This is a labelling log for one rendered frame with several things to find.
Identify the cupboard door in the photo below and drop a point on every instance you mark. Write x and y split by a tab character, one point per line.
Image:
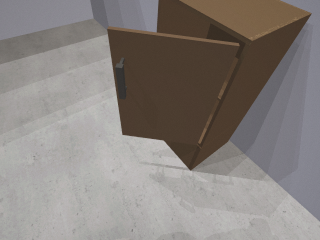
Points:
173	82

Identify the handle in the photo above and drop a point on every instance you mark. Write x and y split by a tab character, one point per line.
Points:
120	76

